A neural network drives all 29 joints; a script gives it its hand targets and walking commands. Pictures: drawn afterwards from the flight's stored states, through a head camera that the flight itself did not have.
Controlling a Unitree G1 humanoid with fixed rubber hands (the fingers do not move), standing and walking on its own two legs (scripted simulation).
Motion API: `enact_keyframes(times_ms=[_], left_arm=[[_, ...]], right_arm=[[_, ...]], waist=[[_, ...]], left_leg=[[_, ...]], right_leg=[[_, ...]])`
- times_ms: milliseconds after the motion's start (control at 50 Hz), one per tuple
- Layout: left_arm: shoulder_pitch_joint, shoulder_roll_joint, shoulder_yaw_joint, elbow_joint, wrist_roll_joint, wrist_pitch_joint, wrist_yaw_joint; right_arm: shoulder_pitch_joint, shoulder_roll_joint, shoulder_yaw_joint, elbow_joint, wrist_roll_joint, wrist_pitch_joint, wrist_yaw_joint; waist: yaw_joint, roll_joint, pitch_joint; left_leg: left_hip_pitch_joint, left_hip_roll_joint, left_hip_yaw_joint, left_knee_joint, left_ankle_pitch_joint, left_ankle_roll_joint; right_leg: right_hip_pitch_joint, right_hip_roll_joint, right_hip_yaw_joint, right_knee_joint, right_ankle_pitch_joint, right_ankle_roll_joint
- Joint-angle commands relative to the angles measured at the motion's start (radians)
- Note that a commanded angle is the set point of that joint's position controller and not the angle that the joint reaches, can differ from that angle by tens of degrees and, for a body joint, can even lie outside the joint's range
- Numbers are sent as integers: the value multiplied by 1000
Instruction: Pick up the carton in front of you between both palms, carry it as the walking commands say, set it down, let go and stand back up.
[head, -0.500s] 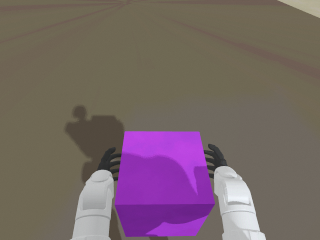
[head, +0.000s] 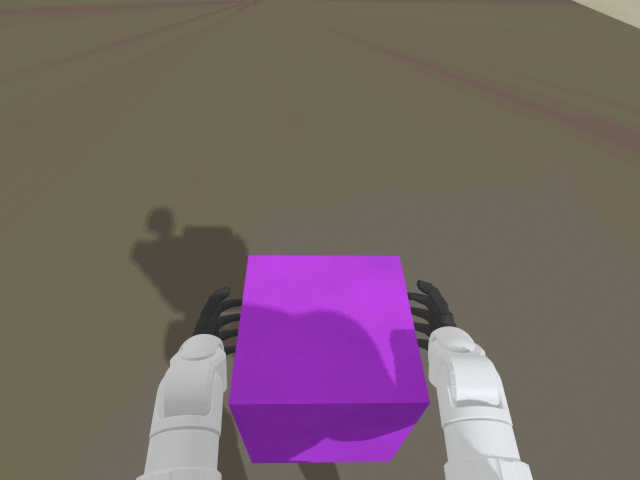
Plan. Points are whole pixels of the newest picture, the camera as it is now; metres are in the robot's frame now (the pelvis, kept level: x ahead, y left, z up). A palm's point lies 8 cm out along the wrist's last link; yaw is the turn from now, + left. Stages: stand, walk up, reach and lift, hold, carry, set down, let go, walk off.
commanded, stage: carry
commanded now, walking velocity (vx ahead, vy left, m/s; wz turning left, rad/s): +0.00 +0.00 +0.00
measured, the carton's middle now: (323, 363) +0.29 +0.00 -0.04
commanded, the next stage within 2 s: hold in 0.24 s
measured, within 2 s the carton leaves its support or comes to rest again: neither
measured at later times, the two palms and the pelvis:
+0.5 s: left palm (182, 377) +0.24 +0.17 +0.04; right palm (423, 341) +0.27 -0.13 +0.04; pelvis -0.02 -0.01 +0.01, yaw +6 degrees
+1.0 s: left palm (210, 360) +0.26 +0.14 +0.04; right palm (439, 326) +0.30 -0.15 +0.04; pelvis -0.04 -0.06 -0.01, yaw +9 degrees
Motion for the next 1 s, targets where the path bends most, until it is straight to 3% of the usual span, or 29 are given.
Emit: enact_keyframes(times_ms=[0, 220, 240, 260, 280, 300, 340, 360, 440, 480, 600, 700, 760, 840, 880, 980], left_arm=[[-464, -878, -547, -94, -247, -46, -220], [-461, -877, -543, -89, -245, -44, -221], [-374, -896, -508, -60, -237, -50, -225], [-378, -878, -501, -89, -221, -74, -210], [-362, -855, -487, -74, -200, -79, -204], [-358, -864, -473, -63, -187, -86, -191], [-363, -855, -469, -59, -180, -91, -190], [-380, -860, -472, -56, -178, -93, -193], [-473, -882, -528, -71, -233, -92, -222], [-489, -882, -522, -54, -237, -88, -234], [-512, -901, -464, 17, -213, -87, -252], [-543, -932, -431, 57, -196, -102, -266], [-638, -910, -375, 119, -167, -121, -288], [-821, -877, -253, 297, -95, -172, -339], [-914, -837, -167, 394, -46, -204, -349], [-952, -689, 82, 567, 107, -250, -297]], right_arm=[[-415, 886, 553, -56, 239, -29, 217], [-412, 885, 548, -51, 236, -28, 217], [-313, 887, 529, -70, 240, -24, 218], [-341, 853, 537, -109, 234, -39, 216], [-353, 860, 531, -126, 228, -44, 218], [-377, 843, 551, -120, 234, -49, 219], [-378, 850, 557, -125, 239, -56, 225], [-390, 848, 560, -120, 238, -59, 228], [-371, 871, 519, -62, 205, -64, 213], [-370, 879, 497, -37, 189, -60, 210], [-427, 913, 485, 7, 184, -48, 232], [-492, 944, 496, 24, 198, -48, 261], [-586, 979, 470, 80, 196, -52, 269], [-730, 1040, 344, 260, 154, -80, 272], [-793, 1035, 250, 358, 111, -98, 252], [-843, 852, -31, 496, -34, -145, 160]], waist=[[0, -3, -222], [0, -3, -218], [-24, 88, -84], [12, 86, -131], [9, 37, -136], [35, 58, -166], [26, 17, -147], [22, 39, -151], [-29, 21, -121], [-36, 22, -93], [-16, 19, -34], [4, 8, -42], [18, -12, -29], [5, -35, -20], [-5, -60, -3], [-26, -29, 59]], left_leg=[[-29, 135, -113, -103, 265, 8], [-37, 135, -114, -105, 259, 10], [-43, -40, -280, -184, 540, -3], [-16, -42, -280, -165, 594, -10], [104, -40, -283, -158, 650, -10], [143, -53, -270, -169, 585, -11], [189, -56, -264, -172, 601, -16], [193, -59, -261, -189, 527, -19], [124, -56, -258, -202, 425, -31], [84, -58, -254, -211, 346, -28], [-64, -55, -252, -251, 125, 1], [-112, -56, -245, -254, 29, 23], [-139, -61, -231, -221, -40, 37], [-145, -72, -213, -132, -97, 45], [-162, -81, -210, -81, -106, 43], [-282, -87, -221, 1, -108, 36]], right_leg=[[182, -88, 112, -37, 175, -7], [177, -87, 110, -40, 166, -4], [436, 195, 237, -55, 332, -32], [460, 173, 269, -65, 390, -40], [386, 181, 271, -82, 389, -26], [402, 175, 280, -84, 388, -19], [366, 192, 278, -104, 363, -2], [368, 193, 276, -111, 309, -1], [399, 195, 266, -126, 220, -18], [412, 191, 265, -130, 182, -23], [494, 179, 256, -124, 94, -12], [527, 165, 263, -128, 22, -3], [510, 149, 279, -135, -110, 6], [430, 120, 341, -156, -321, 19], [391, 108, 366, -163, -391, 22], [317, 114, 364, -86, -362, 20]])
